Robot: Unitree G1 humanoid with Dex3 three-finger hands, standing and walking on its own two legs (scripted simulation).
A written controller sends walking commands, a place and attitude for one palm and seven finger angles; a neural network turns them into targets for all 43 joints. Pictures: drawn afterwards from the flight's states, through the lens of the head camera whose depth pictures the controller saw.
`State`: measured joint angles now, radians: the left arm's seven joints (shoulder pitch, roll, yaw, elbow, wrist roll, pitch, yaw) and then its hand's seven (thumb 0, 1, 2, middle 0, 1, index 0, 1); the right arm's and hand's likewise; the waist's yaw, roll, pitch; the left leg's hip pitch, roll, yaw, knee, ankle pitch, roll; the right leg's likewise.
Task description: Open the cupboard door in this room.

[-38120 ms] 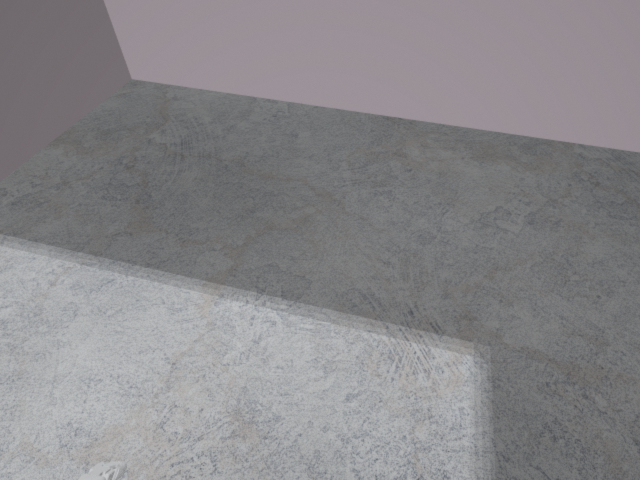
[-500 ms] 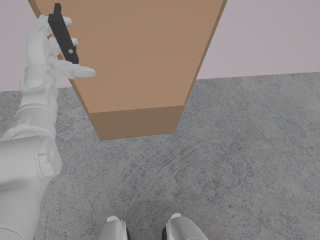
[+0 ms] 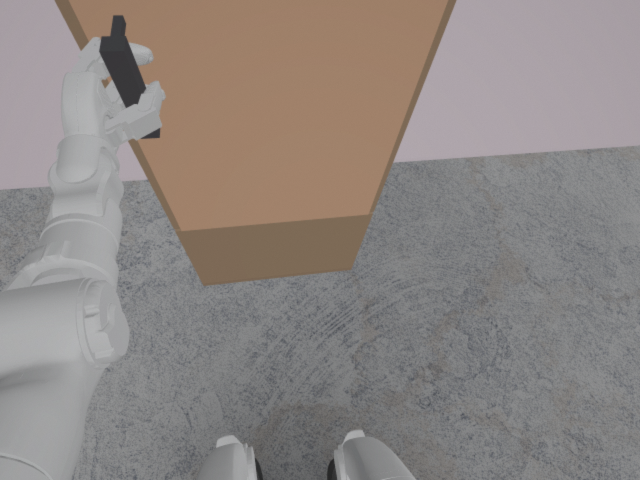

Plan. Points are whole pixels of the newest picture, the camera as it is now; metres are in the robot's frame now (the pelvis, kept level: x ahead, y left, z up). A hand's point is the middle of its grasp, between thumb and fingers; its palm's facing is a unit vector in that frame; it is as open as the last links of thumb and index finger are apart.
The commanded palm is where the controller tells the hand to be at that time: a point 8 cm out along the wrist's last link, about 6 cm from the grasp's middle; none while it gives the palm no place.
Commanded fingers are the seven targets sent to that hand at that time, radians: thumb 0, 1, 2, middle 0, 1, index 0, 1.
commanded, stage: close the thumb around the handle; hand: left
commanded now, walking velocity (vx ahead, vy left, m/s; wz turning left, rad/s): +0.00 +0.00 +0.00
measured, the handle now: (135, 80) +0.59 +0.16 +0.10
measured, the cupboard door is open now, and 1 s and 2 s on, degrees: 0 25 38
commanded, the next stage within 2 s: pull the door open along its arc in 0.12 s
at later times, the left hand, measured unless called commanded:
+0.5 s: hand (155, 126) +0.51 +0.13 +0.10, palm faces +0.03 -1.00 -0.01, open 5.9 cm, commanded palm +0.46 +0.18 +0.10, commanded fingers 0.00 0.90 0.90 -0.40 -1.35 -0.40 -1.35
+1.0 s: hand (219, 219) +0.39 +0.06 +0.10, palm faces +0.41 -0.91 +0.01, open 6.0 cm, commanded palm +0.32 +0.10 +0.10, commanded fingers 0.00 0.90 0.90 -0.40 -1.35 -0.40 -1.35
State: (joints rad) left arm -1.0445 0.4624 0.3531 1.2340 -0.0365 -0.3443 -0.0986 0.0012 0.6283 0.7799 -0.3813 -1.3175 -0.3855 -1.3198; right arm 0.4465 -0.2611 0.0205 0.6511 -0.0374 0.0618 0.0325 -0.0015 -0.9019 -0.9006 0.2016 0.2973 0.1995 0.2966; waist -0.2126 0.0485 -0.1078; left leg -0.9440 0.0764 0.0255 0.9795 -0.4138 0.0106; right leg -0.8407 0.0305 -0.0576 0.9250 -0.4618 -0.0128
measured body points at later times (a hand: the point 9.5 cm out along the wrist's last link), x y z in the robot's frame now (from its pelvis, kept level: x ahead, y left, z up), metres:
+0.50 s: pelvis +0.00 -0.01 +0.01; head +0.11 +0.00 +0.44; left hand +0.51 +0.19 +0.11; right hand -0.02 -0.26 -0.11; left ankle +0.02 +0.11 -0.68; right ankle -0.02 -0.12 -0.68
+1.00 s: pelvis +0.00 -0.02 +0.02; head +0.03 -0.04 +0.47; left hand +0.36 +0.11 +0.11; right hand +0.15 -0.25 -0.09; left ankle +0.02 +0.11 -0.68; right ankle -0.02 -0.12 -0.68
